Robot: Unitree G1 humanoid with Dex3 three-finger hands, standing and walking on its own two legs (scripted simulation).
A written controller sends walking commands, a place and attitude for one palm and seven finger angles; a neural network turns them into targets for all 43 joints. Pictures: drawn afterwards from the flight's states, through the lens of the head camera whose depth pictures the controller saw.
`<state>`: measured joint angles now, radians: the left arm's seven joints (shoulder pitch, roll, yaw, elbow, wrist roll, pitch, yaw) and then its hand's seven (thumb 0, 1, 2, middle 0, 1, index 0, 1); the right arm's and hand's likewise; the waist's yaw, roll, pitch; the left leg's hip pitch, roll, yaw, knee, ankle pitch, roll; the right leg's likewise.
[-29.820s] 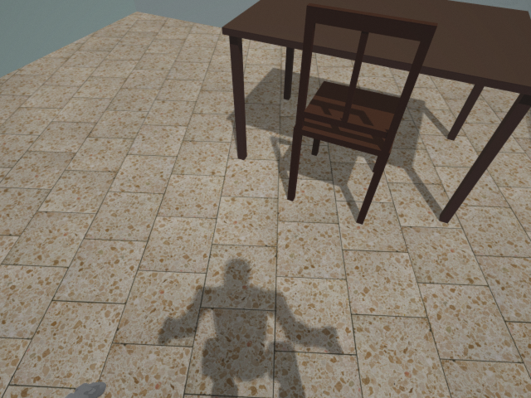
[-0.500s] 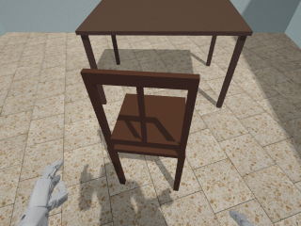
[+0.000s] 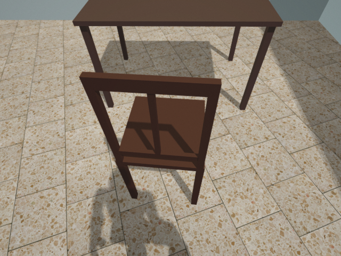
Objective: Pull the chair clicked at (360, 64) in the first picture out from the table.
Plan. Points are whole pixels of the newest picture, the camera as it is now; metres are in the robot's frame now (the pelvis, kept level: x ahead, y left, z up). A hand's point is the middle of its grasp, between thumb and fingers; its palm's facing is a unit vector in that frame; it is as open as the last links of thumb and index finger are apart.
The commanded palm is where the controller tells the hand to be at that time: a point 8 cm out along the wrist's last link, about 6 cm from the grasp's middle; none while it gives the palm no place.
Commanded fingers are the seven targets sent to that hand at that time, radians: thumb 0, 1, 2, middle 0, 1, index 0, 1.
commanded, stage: let the arm hang, fingers relaxed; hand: left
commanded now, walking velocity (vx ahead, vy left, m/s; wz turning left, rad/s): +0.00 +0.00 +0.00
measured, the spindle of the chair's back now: (155, 127) +0.52 +0.09 -0.08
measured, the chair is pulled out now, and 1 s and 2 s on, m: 0.61 0.61 0.61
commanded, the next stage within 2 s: look to check the result in 0.46 s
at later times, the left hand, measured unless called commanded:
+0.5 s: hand out of the picture +0.00 +0.16 -0.17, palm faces +0.02 -0.98 -0.19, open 7.4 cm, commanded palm none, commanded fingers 0.00 0.90 0.90 -0.20 -0.30 -0.20 -0.30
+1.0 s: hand out of the picture +0.00 +0.16 -0.17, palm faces +0.01 -0.98 -0.19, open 7.4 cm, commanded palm none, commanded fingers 0.00 0.90 0.90 -0.20 -0.30 -0.20 -0.30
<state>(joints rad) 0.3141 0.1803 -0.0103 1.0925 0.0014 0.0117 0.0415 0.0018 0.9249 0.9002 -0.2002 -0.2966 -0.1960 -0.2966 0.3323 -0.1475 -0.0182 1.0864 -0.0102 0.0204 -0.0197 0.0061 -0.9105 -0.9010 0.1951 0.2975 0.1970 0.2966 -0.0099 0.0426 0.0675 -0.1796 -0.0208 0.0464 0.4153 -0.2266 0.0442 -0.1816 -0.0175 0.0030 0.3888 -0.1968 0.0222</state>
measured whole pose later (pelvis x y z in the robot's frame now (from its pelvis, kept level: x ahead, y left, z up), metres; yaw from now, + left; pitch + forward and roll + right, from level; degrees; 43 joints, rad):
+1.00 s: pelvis +0.01 +0.00 +0.00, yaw -1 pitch -1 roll +0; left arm 0.30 0.12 -0.01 1.10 0.00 0.00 0.05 0.01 0.92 0.90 -0.20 -0.30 -0.20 -0.30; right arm 0.33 -0.11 -0.02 1.11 -0.01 0.00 -0.04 0.00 -0.91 -0.90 0.19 0.30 0.20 0.30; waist -0.01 0.03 0.06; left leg -0.15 -0.02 0.06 0.41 -0.24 0.04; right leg -0.17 -0.01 0.01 0.40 -0.22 0.02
